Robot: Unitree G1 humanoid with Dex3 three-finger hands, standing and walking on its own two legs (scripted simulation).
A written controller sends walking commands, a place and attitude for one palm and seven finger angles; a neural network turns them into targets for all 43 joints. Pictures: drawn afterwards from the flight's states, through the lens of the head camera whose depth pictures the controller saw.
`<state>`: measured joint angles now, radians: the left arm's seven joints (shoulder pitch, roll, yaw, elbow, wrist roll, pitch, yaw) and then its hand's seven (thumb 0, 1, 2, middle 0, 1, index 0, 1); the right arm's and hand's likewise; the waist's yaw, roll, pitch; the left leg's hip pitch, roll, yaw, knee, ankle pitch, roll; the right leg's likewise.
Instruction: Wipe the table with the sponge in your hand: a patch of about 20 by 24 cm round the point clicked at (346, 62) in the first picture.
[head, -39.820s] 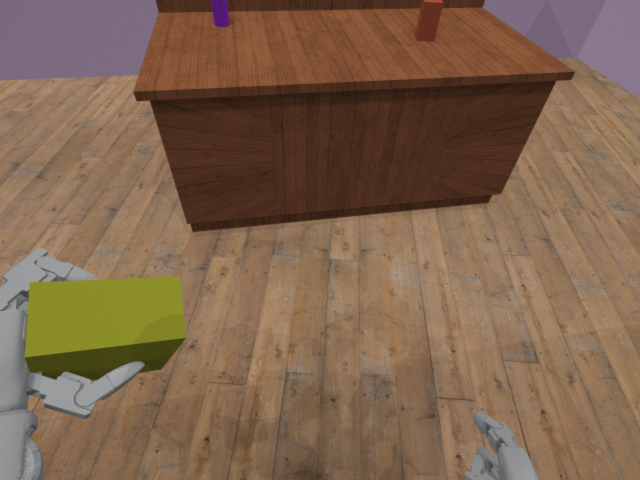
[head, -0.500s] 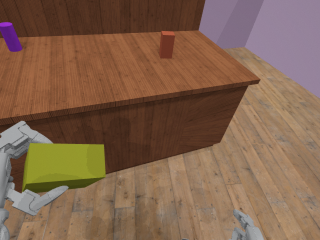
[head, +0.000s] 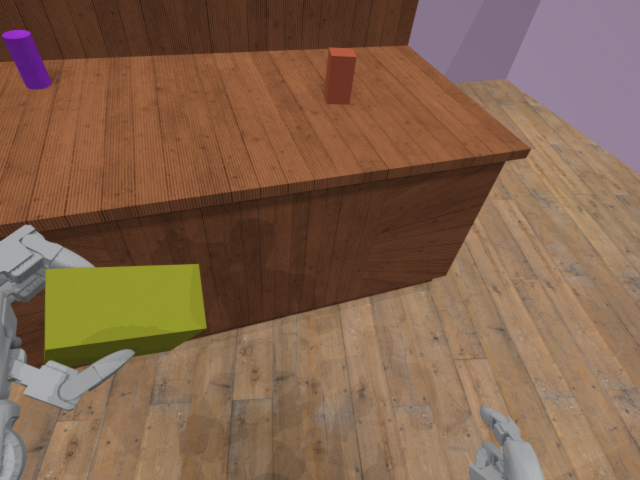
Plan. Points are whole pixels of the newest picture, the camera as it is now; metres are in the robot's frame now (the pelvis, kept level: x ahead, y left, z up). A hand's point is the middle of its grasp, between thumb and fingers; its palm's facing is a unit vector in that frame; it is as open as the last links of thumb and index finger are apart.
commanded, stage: stand and wait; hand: left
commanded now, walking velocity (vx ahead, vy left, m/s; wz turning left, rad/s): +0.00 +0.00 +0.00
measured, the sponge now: (141, 316) +0.23 +0.20 +0.15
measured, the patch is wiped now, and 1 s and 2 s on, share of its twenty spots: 1.00 1.00 1.00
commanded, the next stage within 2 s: none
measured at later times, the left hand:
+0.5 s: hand (87, 277) +0.25 +0.25 +0.17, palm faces +0.40 -0.85 -0.35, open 10.1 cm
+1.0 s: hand (79, 300) +0.23 +0.25 +0.16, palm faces +0.39 -0.86 -0.34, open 10.1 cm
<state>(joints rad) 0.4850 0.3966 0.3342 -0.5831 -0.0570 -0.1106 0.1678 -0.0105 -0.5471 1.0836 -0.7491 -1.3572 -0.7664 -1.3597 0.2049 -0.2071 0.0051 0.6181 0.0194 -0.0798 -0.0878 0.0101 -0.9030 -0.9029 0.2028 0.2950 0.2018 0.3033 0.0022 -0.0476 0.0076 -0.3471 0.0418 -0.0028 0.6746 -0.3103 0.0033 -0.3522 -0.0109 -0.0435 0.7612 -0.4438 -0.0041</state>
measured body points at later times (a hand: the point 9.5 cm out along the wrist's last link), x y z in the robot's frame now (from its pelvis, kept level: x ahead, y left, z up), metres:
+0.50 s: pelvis +0.04 +0.00 +0.02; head +0.05 +0.02 +0.47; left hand +0.22 +0.29 +0.19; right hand +0.24 -0.21 -0.05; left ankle +0.03 +0.12 -0.72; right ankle +0.04 -0.12 -0.72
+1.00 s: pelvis +0.02 +0.01 +0.02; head +0.02 +0.02 +0.47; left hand +0.20 +0.29 +0.18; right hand +0.20 -0.22 -0.06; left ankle +0.03 +0.12 -0.72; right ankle +0.04 -0.12 -0.72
